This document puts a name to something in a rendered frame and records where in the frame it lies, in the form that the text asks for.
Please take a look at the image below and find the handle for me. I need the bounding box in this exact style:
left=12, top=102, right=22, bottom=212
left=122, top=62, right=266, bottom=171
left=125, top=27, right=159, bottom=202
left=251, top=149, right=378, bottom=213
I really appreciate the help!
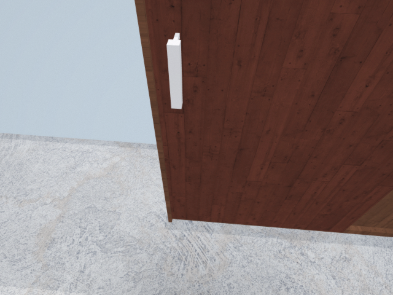
left=166, top=33, right=182, bottom=109

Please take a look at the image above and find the wardrobe door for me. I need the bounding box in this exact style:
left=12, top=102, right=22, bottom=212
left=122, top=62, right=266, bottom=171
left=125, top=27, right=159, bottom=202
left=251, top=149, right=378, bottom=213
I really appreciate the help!
left=352, top=190, right=393, bottom=229
left=145, top=0, right=393, bottom=232

